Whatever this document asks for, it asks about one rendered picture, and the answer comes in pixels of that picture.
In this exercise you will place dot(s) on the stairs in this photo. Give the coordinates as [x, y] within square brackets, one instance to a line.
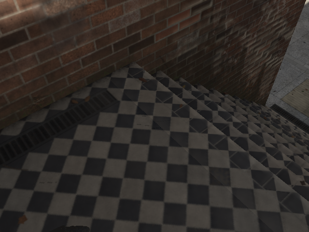
[275, 142]

